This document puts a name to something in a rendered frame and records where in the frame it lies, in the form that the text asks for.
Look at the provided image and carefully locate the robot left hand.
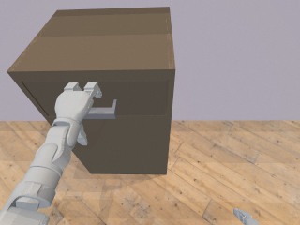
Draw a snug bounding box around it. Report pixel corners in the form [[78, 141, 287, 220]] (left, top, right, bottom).
[[54, 82, 102, 145]]

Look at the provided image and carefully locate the robot left forearm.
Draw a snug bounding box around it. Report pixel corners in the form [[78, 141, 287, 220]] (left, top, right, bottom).
[[0, 117, 81, 221]]

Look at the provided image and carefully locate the cabinet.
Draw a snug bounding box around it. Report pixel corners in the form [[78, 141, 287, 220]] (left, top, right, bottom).
[[7, 7, 176, 175]]

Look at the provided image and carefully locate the drawer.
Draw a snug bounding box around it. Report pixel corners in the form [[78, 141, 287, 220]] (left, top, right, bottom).
[[23, 80, 167, 116]]

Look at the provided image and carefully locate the robot right hand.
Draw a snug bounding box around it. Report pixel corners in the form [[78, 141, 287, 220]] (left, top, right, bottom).
[[233, 208, 260, 225]]

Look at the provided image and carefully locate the robot left upper arm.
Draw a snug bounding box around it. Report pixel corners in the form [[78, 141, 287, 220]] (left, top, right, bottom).
[[0, 206, 50, 225]]

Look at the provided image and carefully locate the handle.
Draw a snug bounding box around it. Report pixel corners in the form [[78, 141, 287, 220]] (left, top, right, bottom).
[[84, 99, 117, 119]]

